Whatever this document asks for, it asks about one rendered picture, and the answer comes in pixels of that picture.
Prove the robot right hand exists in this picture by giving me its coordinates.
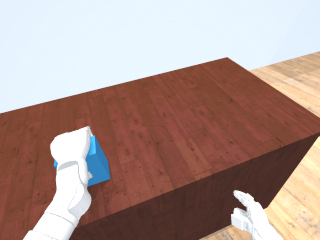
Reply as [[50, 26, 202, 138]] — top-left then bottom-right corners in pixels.
[[231, 190, 269, 236]]

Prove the robot left hand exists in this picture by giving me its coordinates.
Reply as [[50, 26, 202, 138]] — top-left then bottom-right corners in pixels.
[[50, 126, 93, 179]]

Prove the sponge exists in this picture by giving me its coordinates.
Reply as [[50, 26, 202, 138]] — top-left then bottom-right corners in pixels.
[[54, 135, 111, 186]]

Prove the left robot forearm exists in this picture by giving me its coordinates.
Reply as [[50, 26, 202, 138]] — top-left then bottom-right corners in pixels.
[[23, 157, 92, 240]]

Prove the right robot forearm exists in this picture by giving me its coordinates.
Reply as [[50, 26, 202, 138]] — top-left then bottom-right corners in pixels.
[[251, 222, 283, 240]]

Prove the table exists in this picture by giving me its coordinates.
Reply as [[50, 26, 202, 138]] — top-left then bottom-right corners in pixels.
[[0, 57, 320, 240]]

